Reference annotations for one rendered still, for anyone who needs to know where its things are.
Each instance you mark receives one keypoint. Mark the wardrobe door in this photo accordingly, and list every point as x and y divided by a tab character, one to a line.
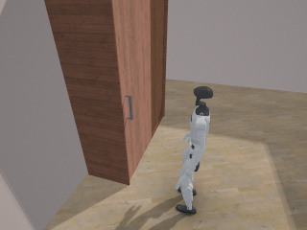
157	24
132	26

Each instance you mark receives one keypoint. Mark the humanoid robot torso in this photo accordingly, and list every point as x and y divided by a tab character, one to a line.
193	135

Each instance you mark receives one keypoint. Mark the robot left thigh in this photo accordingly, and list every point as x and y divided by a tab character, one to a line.
184	167

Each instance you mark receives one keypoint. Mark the handle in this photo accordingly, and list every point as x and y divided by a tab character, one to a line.
130	105

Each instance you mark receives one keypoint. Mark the left robot forearm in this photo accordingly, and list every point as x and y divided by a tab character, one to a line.
196	158

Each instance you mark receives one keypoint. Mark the robot left upper arm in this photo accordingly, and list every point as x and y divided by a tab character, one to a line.
200	128

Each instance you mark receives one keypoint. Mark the left robot hand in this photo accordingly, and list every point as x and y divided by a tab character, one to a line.
183	181

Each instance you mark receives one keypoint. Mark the right robot hand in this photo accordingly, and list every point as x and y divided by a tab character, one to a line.
189	137

